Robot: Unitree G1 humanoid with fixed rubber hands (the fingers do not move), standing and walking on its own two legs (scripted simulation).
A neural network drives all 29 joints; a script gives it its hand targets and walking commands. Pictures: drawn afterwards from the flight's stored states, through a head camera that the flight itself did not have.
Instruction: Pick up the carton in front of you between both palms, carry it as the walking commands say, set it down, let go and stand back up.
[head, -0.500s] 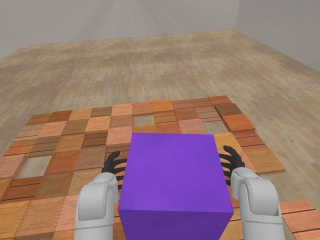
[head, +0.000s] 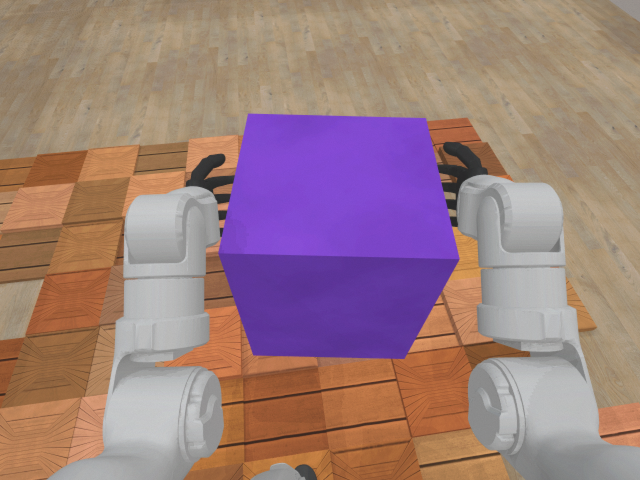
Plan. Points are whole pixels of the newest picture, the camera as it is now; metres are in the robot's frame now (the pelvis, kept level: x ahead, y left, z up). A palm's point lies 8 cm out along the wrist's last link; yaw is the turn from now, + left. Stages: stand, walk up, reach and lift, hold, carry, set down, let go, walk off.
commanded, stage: carry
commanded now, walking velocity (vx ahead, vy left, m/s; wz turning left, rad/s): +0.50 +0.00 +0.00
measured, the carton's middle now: (332, 246) +0.39 +0.00 +0.06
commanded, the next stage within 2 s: none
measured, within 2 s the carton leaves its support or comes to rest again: neither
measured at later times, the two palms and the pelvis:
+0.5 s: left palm (240, 72) +0.71 +0.13 +0.12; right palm (417, 63) +0.73 -0.17 +0.12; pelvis +0.38 -0.03 -0.01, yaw +2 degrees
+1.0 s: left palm out of the picture +1.08 +0.15 +0.11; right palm out of the picture +1.07 -0.15 +0.12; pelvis +0.71 +0.02 -0.01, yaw +0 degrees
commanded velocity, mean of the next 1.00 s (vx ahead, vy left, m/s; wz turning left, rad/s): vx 0.50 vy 0.00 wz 0.00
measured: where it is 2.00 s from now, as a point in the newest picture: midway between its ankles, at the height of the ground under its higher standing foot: (307, 190)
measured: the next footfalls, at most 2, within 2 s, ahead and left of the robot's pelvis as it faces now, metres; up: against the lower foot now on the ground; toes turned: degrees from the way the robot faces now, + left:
right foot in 0.38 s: +0.49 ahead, -0.07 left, -0.03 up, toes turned -4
left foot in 0.92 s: +0.83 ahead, +0.09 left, -0.02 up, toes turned +5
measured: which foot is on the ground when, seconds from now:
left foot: down 0.00-0.38, up 0.40-0.90, down 0.92-1.00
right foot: up 0.00-0.36, down 0.38-0.90, up 0.92-1.00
